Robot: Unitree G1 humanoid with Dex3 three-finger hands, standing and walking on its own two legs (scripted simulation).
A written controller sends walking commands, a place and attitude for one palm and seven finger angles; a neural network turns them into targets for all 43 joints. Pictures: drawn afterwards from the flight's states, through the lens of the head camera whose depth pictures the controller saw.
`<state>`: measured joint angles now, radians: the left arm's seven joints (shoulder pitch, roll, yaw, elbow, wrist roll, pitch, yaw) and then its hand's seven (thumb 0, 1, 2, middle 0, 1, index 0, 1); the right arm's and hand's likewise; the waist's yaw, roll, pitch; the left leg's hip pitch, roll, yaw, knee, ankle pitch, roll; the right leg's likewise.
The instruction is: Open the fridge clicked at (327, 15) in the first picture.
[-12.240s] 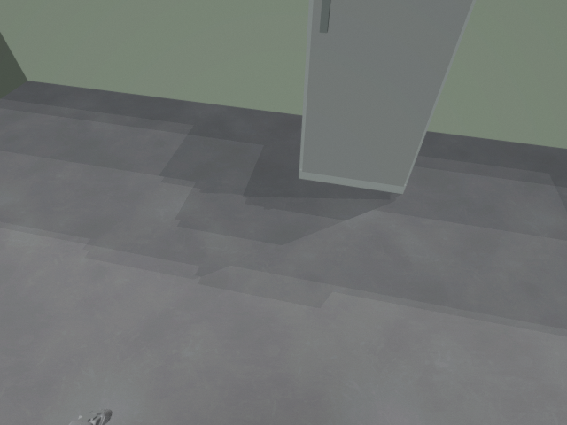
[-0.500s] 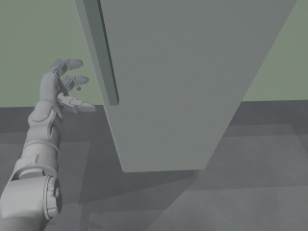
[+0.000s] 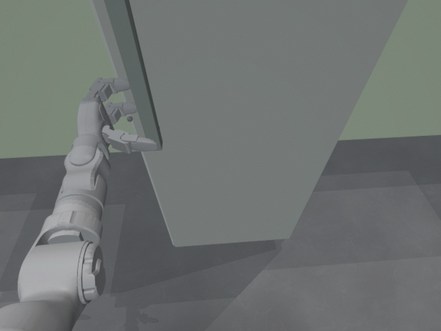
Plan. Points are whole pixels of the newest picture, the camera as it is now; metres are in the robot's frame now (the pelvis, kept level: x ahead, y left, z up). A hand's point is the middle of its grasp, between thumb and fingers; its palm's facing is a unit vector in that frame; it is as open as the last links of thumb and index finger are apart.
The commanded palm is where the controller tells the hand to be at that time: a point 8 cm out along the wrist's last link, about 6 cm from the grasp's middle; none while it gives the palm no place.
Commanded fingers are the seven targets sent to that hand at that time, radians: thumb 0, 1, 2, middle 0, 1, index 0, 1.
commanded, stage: feel for the door with the fingertips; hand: left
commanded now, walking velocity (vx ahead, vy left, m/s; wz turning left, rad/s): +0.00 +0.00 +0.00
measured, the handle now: (137, 64) +0.51 +0.14 +0.22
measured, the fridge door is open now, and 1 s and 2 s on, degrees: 0 0 0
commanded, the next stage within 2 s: slide the fingers in behind the handle in 0.28 s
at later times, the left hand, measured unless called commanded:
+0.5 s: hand (126, 116) +0.47 +0.17 +0.14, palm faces +0.07 -1.00 +0.01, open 13.6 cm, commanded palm +0.44 +0.21 +0.14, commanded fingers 0.00 -0.50 0.30 -0.30 -1.20 -0.30 -1.20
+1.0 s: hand (139, 120) +0.46 +0.14 +0.14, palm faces +0.05 -1.00 +0.01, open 14.0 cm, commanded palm +0.43 +0.19 +0.14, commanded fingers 0.00 -0.50 0.30 -0.30 -1.20 -0.30 -1.20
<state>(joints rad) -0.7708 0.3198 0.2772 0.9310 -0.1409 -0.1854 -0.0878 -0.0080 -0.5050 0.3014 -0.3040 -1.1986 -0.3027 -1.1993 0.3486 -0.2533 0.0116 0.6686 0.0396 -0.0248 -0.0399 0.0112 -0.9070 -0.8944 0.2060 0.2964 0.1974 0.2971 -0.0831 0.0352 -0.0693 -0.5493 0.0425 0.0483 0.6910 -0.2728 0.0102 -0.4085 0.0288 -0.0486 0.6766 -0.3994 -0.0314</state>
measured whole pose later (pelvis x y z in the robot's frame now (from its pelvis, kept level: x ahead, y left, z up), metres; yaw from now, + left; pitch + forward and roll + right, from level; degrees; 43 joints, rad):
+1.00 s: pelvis +0.00 +0.00 +0.00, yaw +0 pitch +8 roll -1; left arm -0.76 0.28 0.25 0.91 -0.15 -0.20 -0.07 -0.01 -0.51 0.30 -0.31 -1.20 -0.30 -1.20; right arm 0.35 -0.25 0.00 0.67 0.04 -0.02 -0.03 0.01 -0.91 -0.89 0.21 0.30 0.20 0.30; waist -0.08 0.04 -0.08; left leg -0.55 0.04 0.04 0.70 -0.28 0.01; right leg -0.41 0.03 -0.05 0.68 -0.41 -0.03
